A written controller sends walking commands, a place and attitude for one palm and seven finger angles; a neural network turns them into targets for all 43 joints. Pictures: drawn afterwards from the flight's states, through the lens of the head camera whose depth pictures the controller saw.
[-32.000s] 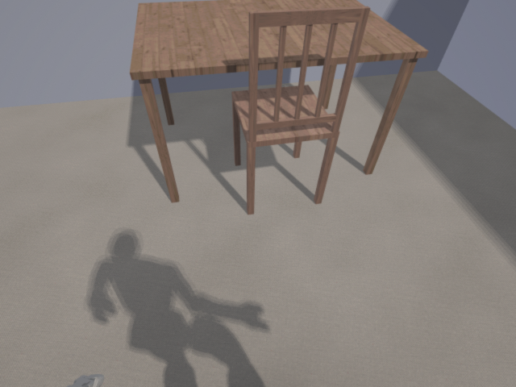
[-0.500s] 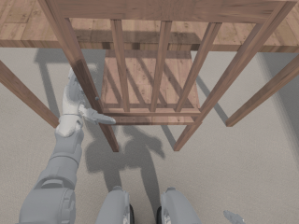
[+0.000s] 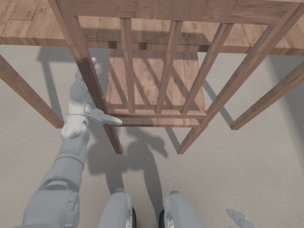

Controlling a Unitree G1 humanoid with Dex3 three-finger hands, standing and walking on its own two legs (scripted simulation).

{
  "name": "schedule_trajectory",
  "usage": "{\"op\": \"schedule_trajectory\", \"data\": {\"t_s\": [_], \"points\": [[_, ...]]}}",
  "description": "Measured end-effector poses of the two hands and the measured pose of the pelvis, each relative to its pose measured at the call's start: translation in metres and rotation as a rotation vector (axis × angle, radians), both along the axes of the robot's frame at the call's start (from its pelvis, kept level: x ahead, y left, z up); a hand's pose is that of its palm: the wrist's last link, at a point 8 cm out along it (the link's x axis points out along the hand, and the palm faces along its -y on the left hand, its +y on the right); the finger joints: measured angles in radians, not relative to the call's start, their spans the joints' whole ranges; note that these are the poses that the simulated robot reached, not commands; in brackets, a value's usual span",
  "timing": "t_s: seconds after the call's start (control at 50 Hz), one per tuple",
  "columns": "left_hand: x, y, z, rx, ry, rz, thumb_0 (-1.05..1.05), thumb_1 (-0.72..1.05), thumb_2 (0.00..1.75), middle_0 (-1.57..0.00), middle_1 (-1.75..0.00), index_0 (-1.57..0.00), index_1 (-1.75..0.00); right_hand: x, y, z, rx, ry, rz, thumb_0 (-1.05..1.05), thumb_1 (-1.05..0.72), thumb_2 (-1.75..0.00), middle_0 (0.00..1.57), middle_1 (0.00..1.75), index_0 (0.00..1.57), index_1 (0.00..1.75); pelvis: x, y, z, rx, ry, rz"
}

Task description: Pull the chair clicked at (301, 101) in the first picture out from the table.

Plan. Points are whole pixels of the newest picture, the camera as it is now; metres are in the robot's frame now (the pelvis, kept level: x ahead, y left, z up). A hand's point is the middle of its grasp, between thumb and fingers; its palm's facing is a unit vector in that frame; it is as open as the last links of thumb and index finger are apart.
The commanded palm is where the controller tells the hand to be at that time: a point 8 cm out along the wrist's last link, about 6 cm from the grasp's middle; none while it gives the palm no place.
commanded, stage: hook a spindle and tug to test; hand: left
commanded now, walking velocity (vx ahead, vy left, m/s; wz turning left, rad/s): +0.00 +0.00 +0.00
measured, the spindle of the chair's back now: (164, 80) +0.46 -0.04 +0.07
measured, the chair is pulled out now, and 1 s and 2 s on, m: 0.00 0.01 0.07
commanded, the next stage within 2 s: step backward, pulling the chair out in 1.24 s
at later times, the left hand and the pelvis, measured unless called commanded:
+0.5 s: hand (103, 99) +0.44 +0.12 +0.02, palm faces +0.00 -1.00 -0.04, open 7.7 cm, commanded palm +0.41 +0.16 +0.02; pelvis +0.00 -0.01 +0.00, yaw +0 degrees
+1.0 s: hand (103, 106) +0.42 +0.11 +0.02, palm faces -0.02 -1.00 -0.02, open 5.7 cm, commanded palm +0.38 +0.16 +0.02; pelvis +0.02 -0.01 +0.01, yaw +0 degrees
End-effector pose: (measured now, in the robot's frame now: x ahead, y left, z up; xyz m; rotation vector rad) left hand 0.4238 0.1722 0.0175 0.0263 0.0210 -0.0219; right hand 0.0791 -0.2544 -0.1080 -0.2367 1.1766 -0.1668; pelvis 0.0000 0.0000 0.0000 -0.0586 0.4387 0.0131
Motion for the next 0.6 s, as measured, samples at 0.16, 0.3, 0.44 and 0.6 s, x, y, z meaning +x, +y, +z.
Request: {"op": "schedule_trajectory", "data": {"t_s": [0.16, 0.3, 0.44, 0.6], "points": [[0.001, 0.0, -0.001, 0.013, 0.011, 0.007, -0.01, -0.45, 0.32, -0.28, -0.77, -0.28, -0.77, -0.005, 0.0, -0.004, 0.015, 0.019, -0.01, 0.0, -0.91, -0.9, 0.2, 0.3, 0.21, 0.3, 0.0, -0.002, -0.001, 0.002, 0.002, -0.002], [-0.001, -0.001, 0.0, 0.007, 0.019, 0.022, -0.01, -0.2, 0.43, -0.4, -1.14, -0.4, -1.14, -0.008, -0.001, -0.004, 0.021, 0.031, -0.013, 0.0, -0.91, -0.9, 0.2, 0.3, 0.21, 0.3, 0.001, -0.004, 0.001, 0.006, -0.001, -0.001], [-0.002, -0.001, 0.001, 0.008, 0.019, 0.031, -0.01, 0.16, 0.58, -0.47, -1.36, -0.44, -1.36, -0.006, -0.005, -0.002, 0.02, 0.023, -0.018, 0.0, -0.91, -0.9, 0.2, 0.3, 0.21, 0.3, 0.003, -0.007, 0.003, 0.009, -0.003, -0.004], [-0.009, -0.001, 0.005, 0.01, 0.012, 0.021, 0.0, 0.59, 0.76, -0.47, -1.43, -0.45, -1.43, 0.004, -0.008, 0.003, 0.021, 0.0, -0.013, 0.0, -0.91, -0.9, 0.2, 0.3, 0.2, 0.3, 0.007, -0.008, 0.006, 0.011, -0.011, -0.004]]}}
